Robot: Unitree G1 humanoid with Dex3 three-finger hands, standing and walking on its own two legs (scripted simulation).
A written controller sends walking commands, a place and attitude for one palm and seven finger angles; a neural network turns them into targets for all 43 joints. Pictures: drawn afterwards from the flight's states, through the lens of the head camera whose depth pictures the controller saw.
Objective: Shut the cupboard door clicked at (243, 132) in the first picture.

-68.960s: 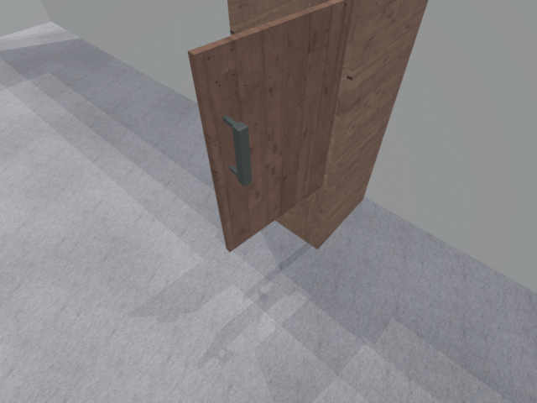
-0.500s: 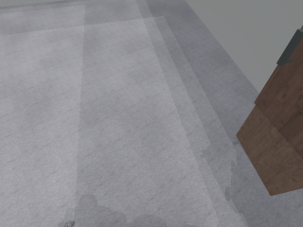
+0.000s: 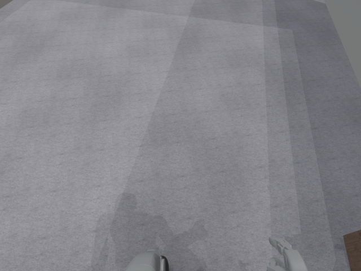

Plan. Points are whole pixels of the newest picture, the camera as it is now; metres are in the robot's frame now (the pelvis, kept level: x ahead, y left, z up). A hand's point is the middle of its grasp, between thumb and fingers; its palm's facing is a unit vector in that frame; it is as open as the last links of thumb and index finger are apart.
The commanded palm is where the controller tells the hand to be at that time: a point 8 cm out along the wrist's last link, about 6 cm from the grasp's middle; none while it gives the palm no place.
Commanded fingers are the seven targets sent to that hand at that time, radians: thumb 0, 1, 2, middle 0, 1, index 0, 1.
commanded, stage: walk to a spot facing it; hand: left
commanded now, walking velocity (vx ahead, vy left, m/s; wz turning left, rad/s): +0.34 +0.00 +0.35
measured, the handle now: out of the picture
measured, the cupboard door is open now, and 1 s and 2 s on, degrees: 5 5 5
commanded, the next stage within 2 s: turn to face it in 0.24 s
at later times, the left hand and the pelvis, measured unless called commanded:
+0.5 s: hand (135, 203) +0.28 +0.15 -0.13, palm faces +0.10 -0.97 -0.23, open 7.4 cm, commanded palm none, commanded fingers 0.00 0.90 0.90 -0.20 -0.30 -0.20 -0.30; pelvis +0.20 -0.04 +0.02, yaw +6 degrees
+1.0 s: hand (120, 183) +0.35 +0.21 -0.15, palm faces -0.07 -0.98 -0.19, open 7.4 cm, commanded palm none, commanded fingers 0.00 0.90 0.90 -0.20 -0.30 -0.20 -0.30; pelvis +0.27 +0.01 +0.03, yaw -11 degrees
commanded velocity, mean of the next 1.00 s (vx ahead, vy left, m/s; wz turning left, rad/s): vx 0.08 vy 0.00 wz -0.31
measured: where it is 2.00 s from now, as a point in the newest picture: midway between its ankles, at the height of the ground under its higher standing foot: (181, 250)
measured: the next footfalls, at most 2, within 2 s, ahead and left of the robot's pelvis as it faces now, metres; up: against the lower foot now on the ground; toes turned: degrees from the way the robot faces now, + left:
right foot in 0.40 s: +0.28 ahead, -0.14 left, +0.00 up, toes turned +0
left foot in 0.80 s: +0.34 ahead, +0.10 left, +0.00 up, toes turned +0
